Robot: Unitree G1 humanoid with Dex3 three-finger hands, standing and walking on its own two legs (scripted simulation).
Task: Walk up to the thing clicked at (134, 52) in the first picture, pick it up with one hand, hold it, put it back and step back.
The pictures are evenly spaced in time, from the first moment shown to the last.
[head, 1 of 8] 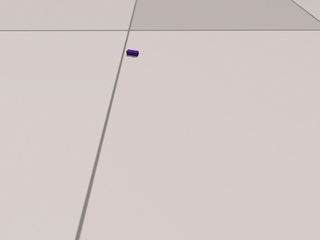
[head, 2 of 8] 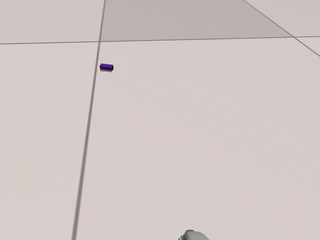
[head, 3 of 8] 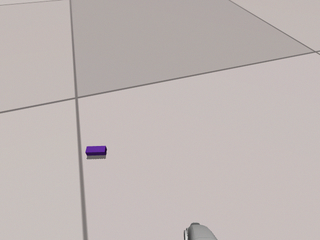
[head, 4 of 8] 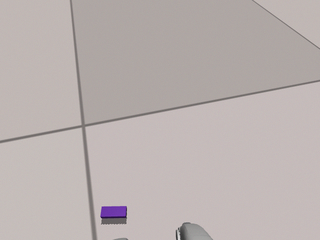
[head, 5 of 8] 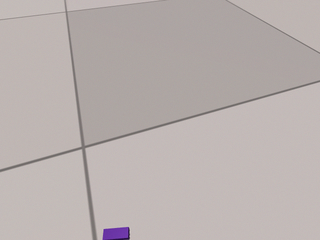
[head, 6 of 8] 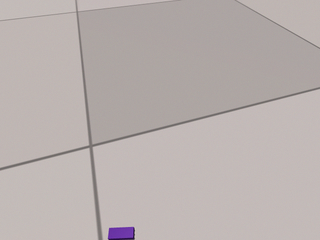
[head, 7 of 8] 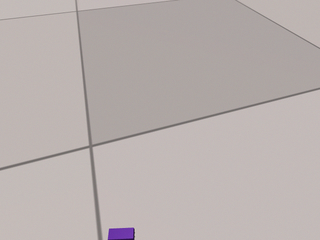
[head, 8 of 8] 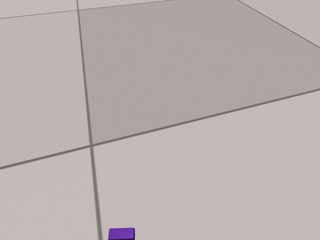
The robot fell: no
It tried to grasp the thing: no
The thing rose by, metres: 0.00
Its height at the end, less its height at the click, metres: +0.00
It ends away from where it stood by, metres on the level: 0.00
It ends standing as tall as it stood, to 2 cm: yes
